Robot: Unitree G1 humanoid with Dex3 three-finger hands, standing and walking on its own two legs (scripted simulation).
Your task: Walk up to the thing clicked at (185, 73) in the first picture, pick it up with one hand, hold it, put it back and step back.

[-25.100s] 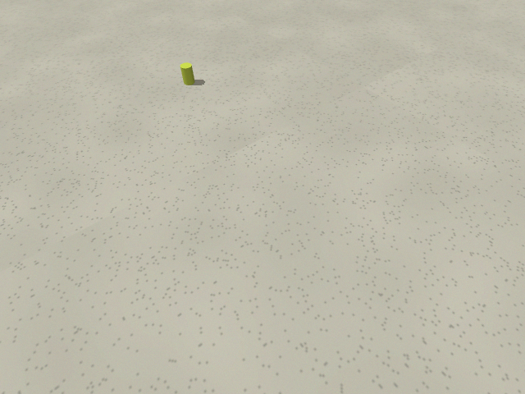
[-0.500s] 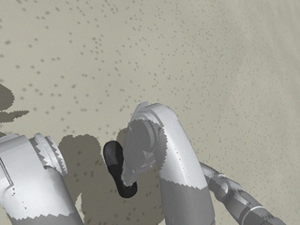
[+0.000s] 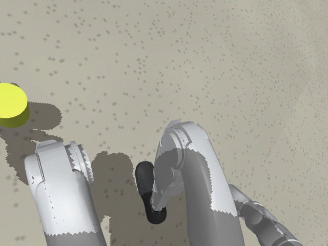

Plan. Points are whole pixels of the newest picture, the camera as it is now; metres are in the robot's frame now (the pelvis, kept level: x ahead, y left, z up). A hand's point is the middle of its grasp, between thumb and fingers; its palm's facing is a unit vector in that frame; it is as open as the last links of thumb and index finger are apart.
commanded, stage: rise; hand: left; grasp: from the side
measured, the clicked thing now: (9, 107) +0.43 +0.27 -0.24
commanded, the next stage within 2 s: home in 0.06 s
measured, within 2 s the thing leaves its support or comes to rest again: neither
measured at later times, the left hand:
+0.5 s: hand out of the picture +0.32 +0.35 +0.02, palm faces +0.23 -0.86 -0.46, open 17.2 cm
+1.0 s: hand out of the picture +0.26 +0.27 +0.23, palm faces +0.31 -0.88 -0.37, open 17.3 cm
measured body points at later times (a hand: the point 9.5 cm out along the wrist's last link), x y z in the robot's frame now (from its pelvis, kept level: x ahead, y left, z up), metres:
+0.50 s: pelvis +0.01 -0.01 +0.10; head +0.20 +0.07 +0.51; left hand +0.31 +0.40 +0.05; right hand +0.19 -0.24 -0.02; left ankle +0.08 +0.12 -0.27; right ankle +0.14 -0.12 -0.27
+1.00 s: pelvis +0.07 -0.01 +0.33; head +0.17 +0.03 +0.77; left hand +0.24 +0.31 +0.26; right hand +0.30 -0.22 +0.24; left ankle +0.08 +0.12 -0.27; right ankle +0.14 -0.12 -0.27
